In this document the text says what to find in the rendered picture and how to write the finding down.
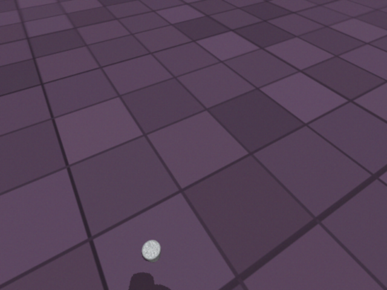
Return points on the cup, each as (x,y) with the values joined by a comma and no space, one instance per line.
(151,250)

